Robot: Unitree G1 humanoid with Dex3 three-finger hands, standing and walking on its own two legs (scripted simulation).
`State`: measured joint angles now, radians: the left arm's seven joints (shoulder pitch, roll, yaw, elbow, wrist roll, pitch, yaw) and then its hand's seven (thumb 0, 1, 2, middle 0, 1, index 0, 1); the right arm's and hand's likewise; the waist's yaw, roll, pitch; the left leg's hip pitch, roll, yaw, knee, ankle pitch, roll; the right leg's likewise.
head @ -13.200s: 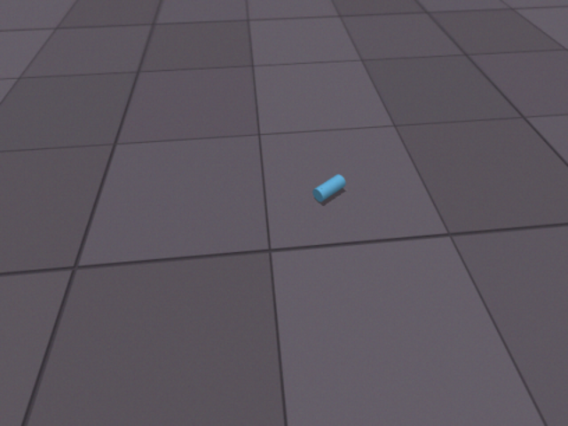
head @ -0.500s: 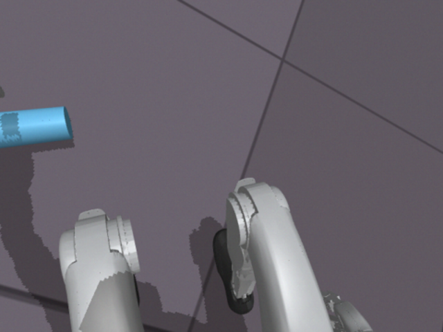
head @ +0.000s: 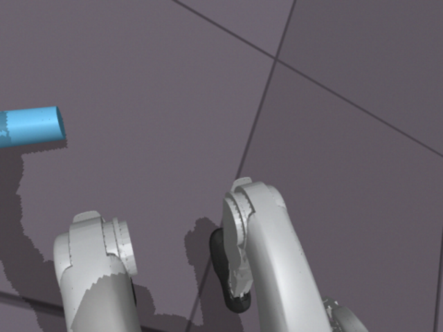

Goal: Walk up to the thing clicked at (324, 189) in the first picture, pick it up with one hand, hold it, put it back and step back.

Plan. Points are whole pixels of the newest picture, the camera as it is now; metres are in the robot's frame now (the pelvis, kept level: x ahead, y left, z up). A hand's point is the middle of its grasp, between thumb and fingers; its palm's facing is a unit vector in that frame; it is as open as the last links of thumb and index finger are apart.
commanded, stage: rise first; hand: left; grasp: from above
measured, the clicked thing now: (17, 127) +0.50 +0.30 -0.29
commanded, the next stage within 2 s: approach in 0.54 s
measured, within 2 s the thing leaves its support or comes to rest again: neither
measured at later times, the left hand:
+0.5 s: hand out of the picture +0.46 +0.34 -0.17, palm faces -0.47 -0.07 -0.88, open 14.1 cm
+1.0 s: hand (1, 106) +0.50 +0.29 -0.16, palm faces -0.42 -0.05 -0.91, open 13.9 cm
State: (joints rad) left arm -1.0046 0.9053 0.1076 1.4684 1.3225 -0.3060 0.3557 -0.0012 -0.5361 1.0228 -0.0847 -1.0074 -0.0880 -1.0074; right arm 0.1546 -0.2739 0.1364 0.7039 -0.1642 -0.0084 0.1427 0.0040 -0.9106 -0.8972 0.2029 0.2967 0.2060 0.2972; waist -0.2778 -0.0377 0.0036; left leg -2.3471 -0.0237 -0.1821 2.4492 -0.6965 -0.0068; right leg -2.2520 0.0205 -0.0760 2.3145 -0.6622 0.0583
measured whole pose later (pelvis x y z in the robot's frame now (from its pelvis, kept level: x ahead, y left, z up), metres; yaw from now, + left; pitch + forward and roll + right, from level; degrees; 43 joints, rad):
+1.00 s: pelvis +0.00 +0.00 +0.00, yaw +0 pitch +34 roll -12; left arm -1.17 0.84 -0.01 1.56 1.34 -0.24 0.38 0.00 -0.52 1.01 -0.10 -1.05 -0.11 -1.05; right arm 0.17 -0.27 0.16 0.68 -0.15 -0.03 0.13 0.00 -0.91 -0.89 0.20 0.30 0.21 0.30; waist -0.34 -0.03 -0.02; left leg -2.36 -0.02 -0.17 2.43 -0.68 0.00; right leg -2.26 0.02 -0.07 2.29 -0.64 0.05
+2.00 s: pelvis -0.01 +0.00 -0.01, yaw -2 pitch +32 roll -13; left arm -1.14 0.97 0.06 1.64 1.34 -0.24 0.42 0.00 -0.52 1.05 -0.11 -1.01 -0.11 -1.02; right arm 0.19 -0.30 0.25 0.62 -0.19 -0.07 0.14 0.00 -0.91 -0.90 0.20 0.30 0.21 0.30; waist -0.39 -0.08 0.10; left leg -2.37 -0.02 -0.21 2.48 -0.68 0.00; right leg -2.27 0.04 -0.10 2.32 -0.63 0.06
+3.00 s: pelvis +0.00 +0.01 -0.02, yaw -5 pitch +29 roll -16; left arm -1.11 1.06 0.09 1.71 1.35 -0.25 0.55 0.00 -0.47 1.02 -0.13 -1.00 -0.12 -1.00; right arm 0.14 -0.33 0.32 0.60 -0.23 -0.18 0.20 0.00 -0.91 -0.90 0.20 0.30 0.20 0.30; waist -0.42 -0.14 0.18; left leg -2.36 0.00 -0.26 2.55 -0.72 0.00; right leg -2.24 0.06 -0.14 2.34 -0.64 0.07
